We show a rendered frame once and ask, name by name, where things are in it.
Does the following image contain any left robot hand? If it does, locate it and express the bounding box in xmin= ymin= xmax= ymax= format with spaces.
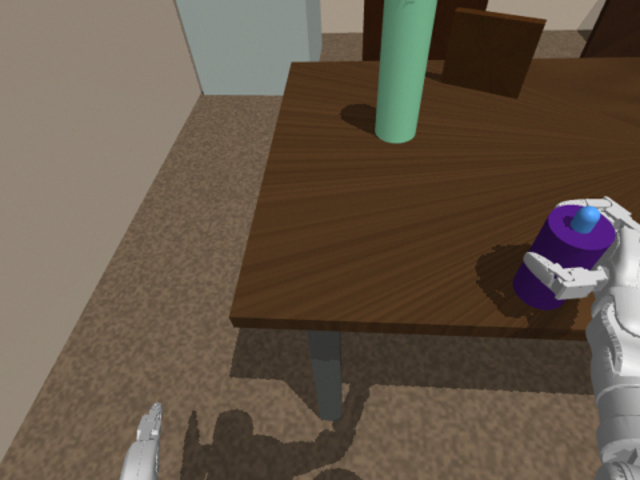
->
xmin=119 ymin=402 xmax=162 ymax=480

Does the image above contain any table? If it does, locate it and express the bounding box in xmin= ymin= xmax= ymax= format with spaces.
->
xmin=229 ymin=57 xmax=640 ymax=421

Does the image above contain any right robot arm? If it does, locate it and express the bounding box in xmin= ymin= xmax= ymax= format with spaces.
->
xmin=586 ymin=286 xmax=640 ymax=480

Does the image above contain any right robot hand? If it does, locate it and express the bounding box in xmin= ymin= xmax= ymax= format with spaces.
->
xmin=523 ymin=196 xmax=640 ymax=300

